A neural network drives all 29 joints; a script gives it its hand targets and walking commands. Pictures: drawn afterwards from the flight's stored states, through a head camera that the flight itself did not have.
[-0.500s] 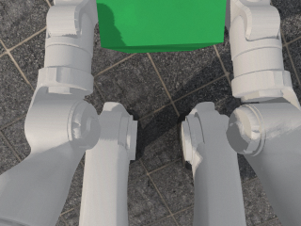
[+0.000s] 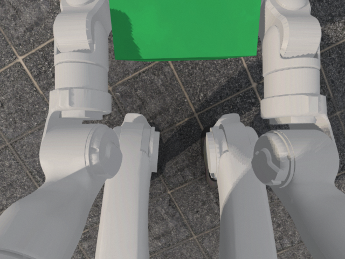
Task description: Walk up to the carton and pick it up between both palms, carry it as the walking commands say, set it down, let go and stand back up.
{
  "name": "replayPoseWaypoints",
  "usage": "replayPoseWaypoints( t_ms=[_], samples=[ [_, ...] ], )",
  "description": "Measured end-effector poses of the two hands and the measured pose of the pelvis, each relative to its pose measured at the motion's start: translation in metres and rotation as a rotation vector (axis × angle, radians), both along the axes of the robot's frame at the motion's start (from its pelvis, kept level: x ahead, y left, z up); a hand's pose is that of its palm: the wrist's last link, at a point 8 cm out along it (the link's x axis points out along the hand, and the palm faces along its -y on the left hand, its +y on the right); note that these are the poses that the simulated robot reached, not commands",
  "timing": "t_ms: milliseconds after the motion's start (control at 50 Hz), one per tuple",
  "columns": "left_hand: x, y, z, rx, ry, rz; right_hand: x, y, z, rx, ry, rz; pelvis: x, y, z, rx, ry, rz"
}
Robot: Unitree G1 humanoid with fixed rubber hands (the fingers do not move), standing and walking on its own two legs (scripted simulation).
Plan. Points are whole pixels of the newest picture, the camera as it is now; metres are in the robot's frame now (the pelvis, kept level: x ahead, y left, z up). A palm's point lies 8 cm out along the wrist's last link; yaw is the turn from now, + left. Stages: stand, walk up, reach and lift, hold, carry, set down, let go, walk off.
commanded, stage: reach and lift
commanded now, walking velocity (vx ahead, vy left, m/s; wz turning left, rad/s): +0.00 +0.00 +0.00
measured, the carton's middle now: out of the picture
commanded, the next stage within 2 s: none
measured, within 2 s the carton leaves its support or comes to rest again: neither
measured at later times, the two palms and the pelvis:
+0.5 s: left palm out of the picture +0.54 +0.14 -0.04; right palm out of the picture +0.53 -0.13 -0.04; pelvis -0.02 +0.00 +0.04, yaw +0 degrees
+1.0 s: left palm out of the picture +0.52 +0.14 +0.02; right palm out of the picture +0.51 -0.13 +0.03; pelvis -0.02 +0.00 +0.09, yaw +0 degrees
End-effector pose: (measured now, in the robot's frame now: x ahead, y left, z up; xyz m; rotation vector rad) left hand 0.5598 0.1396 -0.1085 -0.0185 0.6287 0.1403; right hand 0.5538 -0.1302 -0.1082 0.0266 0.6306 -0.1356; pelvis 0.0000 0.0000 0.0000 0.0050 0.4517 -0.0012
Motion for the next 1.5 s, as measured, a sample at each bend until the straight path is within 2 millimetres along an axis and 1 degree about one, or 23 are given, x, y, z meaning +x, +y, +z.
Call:
replayPoseWaypoints(
  t_ms=[240, 460, 780, 1000, 1500],
  samples=[
    [-0.011, -0.004, 0.034, -0.014, -0.015, -0.001, -0.014, -0.004, 0.034, 0.008, -0.016, -0.018, -0.014, 0.001, 0.018, -0.002, -0.026, -0.001],
    [-0.021, 0.000, 0.063, -0.013, -0.010, 0.004, -0.021, -0.001, 0.064, 0.007, -0.012, -0.009, -0.022, 0.001, 0.037, -0.002, -0.050, 0.000],
    [-0.032, 0.000, 0.105, -0.013, -0.006, -0.004, -0.034, 0.000, 0.106, 0.000, -0.009, -0.010, -0.021, 0.003, 0.071, -0.008, -0.091, 0.003],
    [-0.044, 0.003, 0.133, -0.015, -0.007, 0.003, -0.044, 0.003, 0.134, -0.002, -0.011, -0.003, -0.020, 0.004, 0.095, -0.010, -0.127, 0.007],
    [-0.070, 0.003, 0.205, -0.014, -0.009, 0.010, -0.068, 0.004, 0.207, 0.000, -0.016, 0.004, -0.023, 0.004, 0.150, -0.010, -0.222, 0.008]
  ],
)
